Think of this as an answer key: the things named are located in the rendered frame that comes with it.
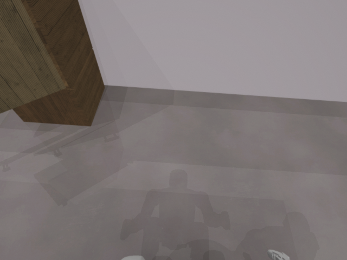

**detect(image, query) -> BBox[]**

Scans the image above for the cupboard door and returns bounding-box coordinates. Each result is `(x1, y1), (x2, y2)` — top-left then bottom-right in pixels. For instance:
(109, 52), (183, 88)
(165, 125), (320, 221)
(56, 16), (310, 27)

(0, 0), (66, 114)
